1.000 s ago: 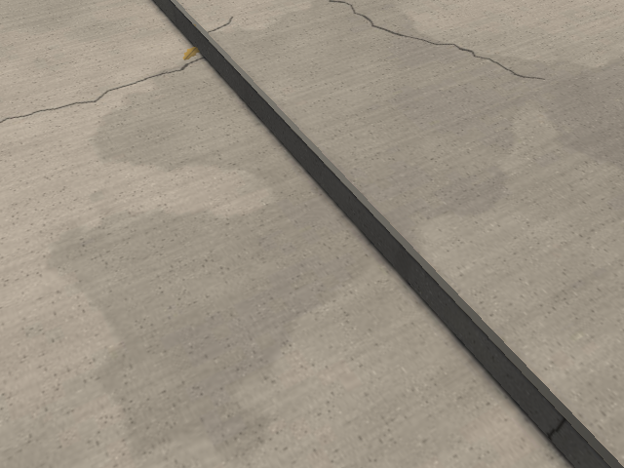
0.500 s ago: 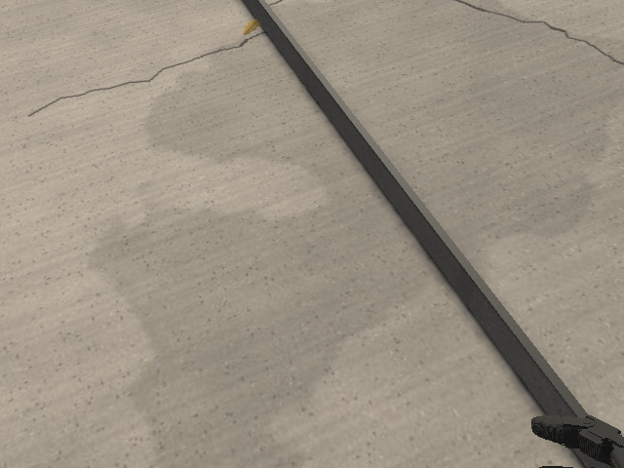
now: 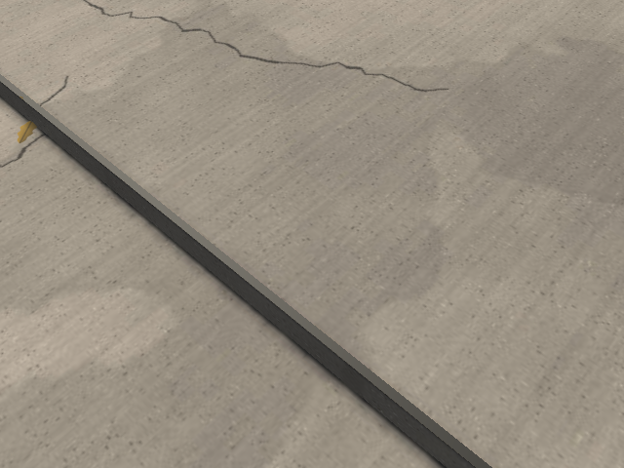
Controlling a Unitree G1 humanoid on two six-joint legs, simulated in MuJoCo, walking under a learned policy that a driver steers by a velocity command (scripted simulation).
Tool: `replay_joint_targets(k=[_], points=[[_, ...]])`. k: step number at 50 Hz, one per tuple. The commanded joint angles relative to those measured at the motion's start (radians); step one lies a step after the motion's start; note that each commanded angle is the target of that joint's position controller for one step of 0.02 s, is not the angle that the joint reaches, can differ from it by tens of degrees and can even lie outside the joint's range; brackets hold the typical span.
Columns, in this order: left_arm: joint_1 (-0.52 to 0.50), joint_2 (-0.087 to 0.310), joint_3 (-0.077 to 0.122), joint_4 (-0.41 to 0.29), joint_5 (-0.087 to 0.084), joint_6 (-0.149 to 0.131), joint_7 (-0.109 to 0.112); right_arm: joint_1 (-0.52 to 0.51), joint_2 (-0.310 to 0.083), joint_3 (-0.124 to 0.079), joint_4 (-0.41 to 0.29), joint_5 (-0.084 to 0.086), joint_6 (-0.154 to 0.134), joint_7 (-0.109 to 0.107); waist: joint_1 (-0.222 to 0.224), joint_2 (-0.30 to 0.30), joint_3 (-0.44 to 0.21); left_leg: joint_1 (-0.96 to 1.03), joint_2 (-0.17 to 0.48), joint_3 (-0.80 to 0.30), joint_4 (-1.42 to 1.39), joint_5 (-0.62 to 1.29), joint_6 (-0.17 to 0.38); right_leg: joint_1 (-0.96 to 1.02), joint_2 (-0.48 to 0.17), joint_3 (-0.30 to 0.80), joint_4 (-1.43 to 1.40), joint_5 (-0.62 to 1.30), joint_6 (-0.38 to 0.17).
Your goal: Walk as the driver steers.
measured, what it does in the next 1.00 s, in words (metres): walks ahead: right foot, then left foot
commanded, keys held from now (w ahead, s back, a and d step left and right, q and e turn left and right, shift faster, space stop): w+e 0.26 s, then w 0.16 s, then w+q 0.58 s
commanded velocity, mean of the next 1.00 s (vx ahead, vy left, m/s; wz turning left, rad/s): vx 0.50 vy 0.00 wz -0.06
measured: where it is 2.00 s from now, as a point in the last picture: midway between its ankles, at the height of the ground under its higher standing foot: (308, 188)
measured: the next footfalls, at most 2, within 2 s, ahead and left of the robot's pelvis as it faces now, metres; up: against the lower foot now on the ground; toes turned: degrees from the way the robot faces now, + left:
right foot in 0.12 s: +0.23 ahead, -0.11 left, +0.00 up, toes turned -8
left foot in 0.68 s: +0.52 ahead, +0.01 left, +0.00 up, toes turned -7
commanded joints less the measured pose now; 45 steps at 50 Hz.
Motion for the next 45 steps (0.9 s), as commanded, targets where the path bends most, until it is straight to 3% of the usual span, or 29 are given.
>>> replay_joint_targets(k=[1,2,4,5,6,7,8,9,10,11,12,14,16,22,27,29,31,32,33,34,35,36,37,38,40,42,45], points=[[-0.104,0.034,0.000,-0.101,0.018,0.003,-0.043,0.027,-0.151,-0.029,-0.031,-0.006,0.004,-0.009,-0.004,0.094,0.065,-0.088,0.290,-0.033,-0.053,0.335,0.108,0.091,0.038,-0.083,-0.085,-0.033,-0.042],[-0.102,0.049,0.005,-0.107,0.021,0.004,-0.041,0.027,-0.166,-0.032,-0.027,-0.005,0.011,-0.012,0.003,0.103,0.056,-0.036,0.302,-0.026,-0.013,0.402,0.101,0.090,0.056,-0.091,-0.105,-0.100,-0.059],[-0.037,0.078,0.020,-0.098,0.030,0.001,-0.023,0.025,-0.197,-0.036,-0.023,-0.005,0.027,-0.015,0.041,0.121,-0.006,0.038,0.313,-0.004,0.172,0.728,0.088,0.179,0.131,-0.121,-0.134,-0.252,-0.098],[0.075,0.093,0.031,-0.068,0.034,-0.006,-0.010,0.025,-0.199,-0.033,-0.023,-0.003,0.039,-0.015,0.094,0.115,-0.075,0.037,0.305,0.010,0.355,0.819,0.080,0.296,0.179,-0.127,-0.177,-0.282,-0.126],[0.263,0.128,0.051,-0.008,0.040,-0.016,0.007,0.026,-0.179,-0.023,-0.034,-0.005,0.046,-0.014,0.174,0.058,-0.190,-0.066,0.273,0.033,0.624,0.707,0.049,0.530,0.188,-0.084,-0.240,-0.261,-0.161],[0.324,0.260,0.085,-0.009,0.042,-0.017,0.021,0.073,-0.065,0.008,-0.097,0.009,0.042,-0.004,0.153,-0.136,-0.306,-0.429,0.183,0.036,0.961,0.206,-0.006,0.840,-0.095,0.345,-0.272,-0.385,-0.264],[0.298,0.311,0.100,-0.032,-0.003,-0.010,0.019,0.025,-0.085,0.003,-0.137,-0.004,0.039,0.006,0.143,-0.187,-0.385,-0.684,0.013,-0.150,1.161,-0.316,-0.045,0.957,-0.229,0.798,-0.439,-0.306,-0.366],[0.276,0.273,0.093,-0.021,-0.012,-0.002,0.022,-0.070,-0.128,-0.004,-0.148,-0.009,0.038,0.009,0.161,-0.044,-0.279,-0.781,0.076,-0.255,1.180,-0.231,-0.030,0.920,-0.194,0.639,-0.445,-0.263,-0.337],[0.235,0.214,0.078,-0.010,-0.017,-0.002,0.028,-0.081,-0.107,0.007,-0.147,-0.001,0.027,0.011,0.133,-0.004,-0.154,-0.774,0.119,-0.251,1.113,-0.130,-0.019,0.781,-0.164,0.499,-0.446,-0.192,-0.312],[0.192,0.162,0.062,-0.009,-0.017,-0.005,0.031,-0.074,-0.100,0.009,-0.135,-0.005,0.024,0.009,0.091,0.036,-0.087,-0.713,0.152,-0.255,1.007,-0.082,-0.015,0.665,-0.104,0.405,-0.463,-0.095,-0.265],[0.161,0.133,0.052,-0.006,-0.024,-0.011,0.037,-0.064,-0.100,0.009,-0.133,-0.023,0.034,0.006,0.058,0.024,-0.062,-0.648,0.164,-0.259,0.952,-0.067,-0.026,0.587,-0.061,0.340,-0.473,0.019,-0.242],[0.146,0.115,0.042,-0.007,-0.021,-0.031,0.036,-0.012,-0.091,0.014,-0.111,-0.034,0.062,0.009,0.030,0.017,-0.101,-0.568,0.157,-0.247,0.925,-0.049,-0.045,0.542,-0.030,0.275,-0.480,0.171,-0.242],[0.176,0.128,0.044,0.016,-0.021,-0.045,0.034,-0.012,-0.076,0.017,-0.106,-0.029,0.072,0.014,0.028,0.014,-0.094,-0.576,0.154,-0.232,0.871,-0.010,-0.057,0.528,-0.018,0.237,-0.508,0.187,-0.247],[0.263,0.118,0.034,0.075,-0.015,-0.052,0.038,-0.191,-0.062,0.024,-0.146,-0.018,0.071,0.020,0.095,-0.024,-0.014,-0.681,0.153,-0.217,0.598,0.176,-0.055,0.613,-0.009,0.202,-0.567,0.097,-0.210],[0.277,0.118,0.026,0.100,0.005,-0.058,0.044,-0.272,-0.061,0.030,-0.168,-0.005,0.063,0.028,0.119,-0.028,0.015,-0.646,0.112,-0.187,0.448,0.186,-0.006,0.696,-0.051,0.135,-0.544,0.239,-0.171],[0.257,0.122,0.025,0.107,0.012,-0.058,0.051,-0.242,-0.066,0.029,-0.160,-0.001,0.065,0.028,0.097,-0.046,0.017,-0.577,0.087,-0.180,0.425,0.122,0.028,0.700,-0.073,0.106,-0.518,0.308,-0.155],[0.229,0.135,0.027,0.111,0.013,-0.058,0.057,-0.155,-0.076,0.019,-0.133,-0.001,0.062,0.022,0.052,-0.033,-0.018,-0.461,0.023,-0.153,0.391,0.048,0.068,0.725,-0.075,0.061,-0.380,0.623,-0.133],[0.214,0.140,0.028,0.113,0.013,-0.055,0.057,-0.044,-0.084,0.011,-0.097,-0.004,0.056,0.017,0.002,-0.016,-0.077,-0.355,-0.018,-0.138,0.335,0.051,0.090,0.737,-0.051,0.028,-0.224,0.729,-0.119],[0.198,0.140,0.026,0.111,0.003,-0.056,0.060,0.114,-0.086,0.003,-0.045,-0.014,0.045,0.011,-0.071,0.003,-0.152,-0.160,-0.026,-0.149,0.252,0.135,0.109,0.657,-0.010,-0.019,-0.011,0.665,-0.102],[0.202,0.083,0.005,0.080,-0.005,-0.063,0.061,0.230,-0.182,-0.020,-0.026,-0.026,0.041,0.000,-0.092,0.145,-0.214,0.025,0.195,-0.459,0.184,0.139,0.160,0.441,0.069,-0.079,0.316,0.260,-0.063],[0.326,0.011,-0.007,0.074,-0.008,-0.064,0.049,0.219,-0.279,-0.042,-0.012,-0.021,0.051,0.003,0.015,0.355,-0.249,0.206,0.403,-0.936,0.087,0.243,0.309,0.082,0.244,-0.060,0.603,-0.514,-0.019],[0.256,0.066,-0.003,0.088,0.024,-0.061,0.050,0.143,-0.224,-0.041,-0.021,0.011,0.061,0.014,0.000,0.157,-0.177,0.135,0.361,-0.924,0.059,-0.017,0.320,-0.021,0.166,0.054,0.715,-0.457,-0.030],[0.163,0.081,-0.001,0.056,0.021,-0.071,0.042,0.062,-0.166,-0.027,-0.045,0.012,0.068,0.014,0.009,0.094,-0.070,0.004,0.327,-0.797,0.045,-0.109,0.304,-0.070,0.123,0.043,0.739,-0.370,-0.032],[0.108,0.066,-0.006,0.034,0.021,-0.077,0.036,0.041,-0.125,-0.016,-0.045,0.001,0.072,0.016,0.014,0.061,-0.031,-0.076,0.281,-0.729,0.017,-0.095,0.281,-0.084,0.101,0.024,0.770,-0.340,-0.035],[0.110,0.031,-0.017,0.014,0.031,-0.054,0.027,0.031,-0.079,0.002,-0.027,0.012,0.064,0.007,0.058,0.074,-0.006,-0.191,0.191,-0.612,-0.001,0.012,0.243,-0.076,0.065,0.017,0.785,-0.293,-0.019],[0.079,-0.014,-0.030,-0.023,0.027,-0.029,0.036,0.096,-0.087,0.003,0.002,0.015,0.046,0.004,0.053,0.099,-0.035,-0.193,0.175,-0.597,0.039,0.139,0.277,-0.211,0.088,-0.021,1.018,-0.358,-0.006],[-0.042,-0.077,-0.060,-0.113,0.035,-0.011,0.059,0.165,-0.087,0.013,0.037,0.010,0.033,0.001,0.054,0.055,-0.014,-0.227,0.174,-0.625,0.093,0.029,0.265,-0.506,0.071,-0.018,1.246,-0.418,-0.018]])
